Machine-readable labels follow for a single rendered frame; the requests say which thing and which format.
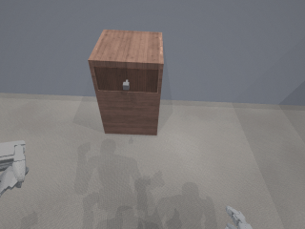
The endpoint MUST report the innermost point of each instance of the drawer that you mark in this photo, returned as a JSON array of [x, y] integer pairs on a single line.
[[140, 79]]

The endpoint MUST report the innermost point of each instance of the cabinet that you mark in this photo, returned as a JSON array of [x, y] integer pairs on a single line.
[[124, 112]]

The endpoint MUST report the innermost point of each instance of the right robot hand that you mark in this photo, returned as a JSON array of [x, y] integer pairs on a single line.
[[238, 219]]

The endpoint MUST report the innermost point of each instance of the left robot hand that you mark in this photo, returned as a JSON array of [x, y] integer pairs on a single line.
[[13, 163]]

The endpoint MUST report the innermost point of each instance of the handle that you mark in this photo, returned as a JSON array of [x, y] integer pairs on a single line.
[[126, 85]]

